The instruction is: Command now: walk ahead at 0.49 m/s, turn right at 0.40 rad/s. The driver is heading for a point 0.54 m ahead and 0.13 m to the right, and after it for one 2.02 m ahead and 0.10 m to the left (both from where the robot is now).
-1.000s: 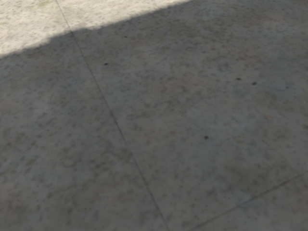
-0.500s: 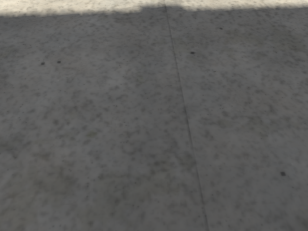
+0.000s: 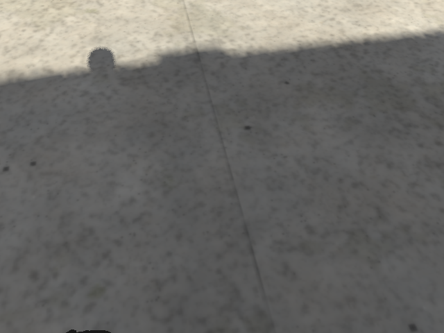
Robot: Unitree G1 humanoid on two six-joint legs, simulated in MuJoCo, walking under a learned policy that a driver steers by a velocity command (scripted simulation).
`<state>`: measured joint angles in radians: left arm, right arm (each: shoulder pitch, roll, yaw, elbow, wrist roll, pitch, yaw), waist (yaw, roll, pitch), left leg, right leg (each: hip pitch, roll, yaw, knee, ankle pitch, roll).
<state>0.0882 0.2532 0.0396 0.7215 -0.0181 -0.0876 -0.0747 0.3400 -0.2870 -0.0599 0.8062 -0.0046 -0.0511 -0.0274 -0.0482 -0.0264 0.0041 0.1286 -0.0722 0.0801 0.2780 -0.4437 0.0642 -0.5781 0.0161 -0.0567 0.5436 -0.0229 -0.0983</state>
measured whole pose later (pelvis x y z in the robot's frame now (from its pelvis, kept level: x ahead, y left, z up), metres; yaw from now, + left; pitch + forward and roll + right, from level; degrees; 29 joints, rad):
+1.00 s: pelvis +0.47 -0.05 +0.01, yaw -16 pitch +2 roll +1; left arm 0.07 0.23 0.03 0.63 0.02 -0.02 0.01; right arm 0.29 -0.31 -0.06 0.78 0.02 -0.01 -0.02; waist -0.05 0.02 0.03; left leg -0.43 -0.02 -0.05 1.04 -0.57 -0.05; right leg -0.40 -0.01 -0.02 0.50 -0.14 -0.02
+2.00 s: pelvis +0.43 -0.08 +0.02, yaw +16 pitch +0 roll +1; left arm 0.25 0.27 0.08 0.81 0.03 0.02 0.01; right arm 0.17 -0.34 -0.10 0.67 0.01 0.06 -0.05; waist 0.02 0.05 0.04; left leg -0.54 -0.19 -0.27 0.98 -0.46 -0.04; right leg -0.22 0.03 0.07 0.51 -0.30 -0.03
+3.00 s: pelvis +0.37 -0.08 +0.02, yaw +16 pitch -2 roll +0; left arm 0.18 0.23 0.03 1.02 0.00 0.01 0.04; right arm 0.29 -0.21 -0.01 0.99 -0.01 -0.02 -0.03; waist 0.01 0.00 0.05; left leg -0.13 -0.02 -0.06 0.49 -0.32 -0.01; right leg -0.26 0.02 0.08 0.52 -0.22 0.01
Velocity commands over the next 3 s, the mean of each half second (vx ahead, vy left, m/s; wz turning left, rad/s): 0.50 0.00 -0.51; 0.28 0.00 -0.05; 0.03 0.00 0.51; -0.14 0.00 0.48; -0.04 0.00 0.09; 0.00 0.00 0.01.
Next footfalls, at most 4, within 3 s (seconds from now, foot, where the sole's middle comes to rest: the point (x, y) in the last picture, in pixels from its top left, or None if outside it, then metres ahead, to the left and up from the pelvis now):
0.02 right None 0.19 -0.08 -0.76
0.46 left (187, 329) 0.48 0.10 -0.76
0.88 right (282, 299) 0.55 -0.19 -0.76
1.28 left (192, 299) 0.56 0.08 -0.76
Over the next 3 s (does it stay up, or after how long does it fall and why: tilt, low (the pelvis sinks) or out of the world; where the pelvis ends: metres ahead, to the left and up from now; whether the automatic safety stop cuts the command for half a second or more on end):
stays up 0.37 -0.08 0.02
